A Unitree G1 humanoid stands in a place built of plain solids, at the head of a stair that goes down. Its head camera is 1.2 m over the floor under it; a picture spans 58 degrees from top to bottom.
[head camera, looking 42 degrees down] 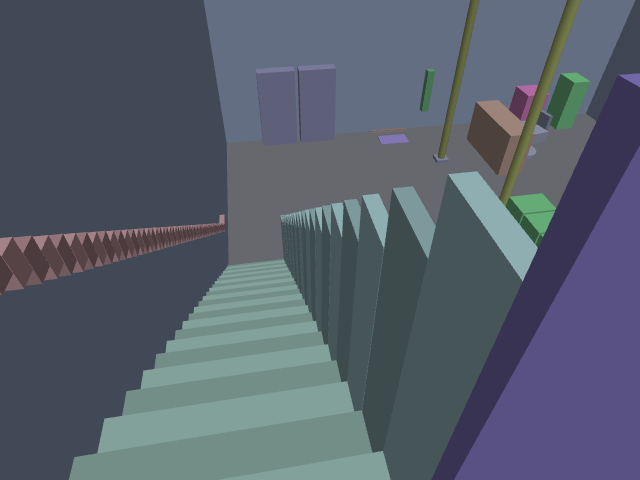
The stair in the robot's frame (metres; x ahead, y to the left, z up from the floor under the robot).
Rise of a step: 0.18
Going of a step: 0.23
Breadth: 1.03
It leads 10 degrees to the left of straight ahead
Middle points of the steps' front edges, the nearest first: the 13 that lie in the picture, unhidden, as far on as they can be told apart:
0.70 0.35 -0.36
0.92 0.39 -0.55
1.15 0.42 -0.73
1.37 0.46 -0.91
1.59 0.50 -1.10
1.81 0.54 -1.28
2.04 0.57 -1.46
2.26 0.61 -1.64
2.48 0.65 -1.83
2.71 0.68 -2.01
2.93 0.72 -2.19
3.15 0.76 -2.38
3.37 0.80 -2.56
